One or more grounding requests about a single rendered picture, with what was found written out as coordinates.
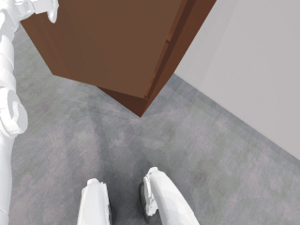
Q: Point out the left robot thigh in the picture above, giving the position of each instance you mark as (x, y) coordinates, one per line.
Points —
(94, 200)

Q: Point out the left robot hand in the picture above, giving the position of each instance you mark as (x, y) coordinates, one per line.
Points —
(23, 9)

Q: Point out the robot thigh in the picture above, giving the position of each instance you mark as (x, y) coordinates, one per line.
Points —
(172, 206)
(94, 200)

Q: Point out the right robot thigh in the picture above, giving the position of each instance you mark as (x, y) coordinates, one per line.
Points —
(172, 206)

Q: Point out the robot left upper arm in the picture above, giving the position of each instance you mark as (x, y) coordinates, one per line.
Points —
(13, 121)

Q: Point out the cupboard door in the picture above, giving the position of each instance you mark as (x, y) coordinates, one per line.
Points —
(112, 44)

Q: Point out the robot left forearm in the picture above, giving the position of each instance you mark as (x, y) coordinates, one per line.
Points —
(8, 26)

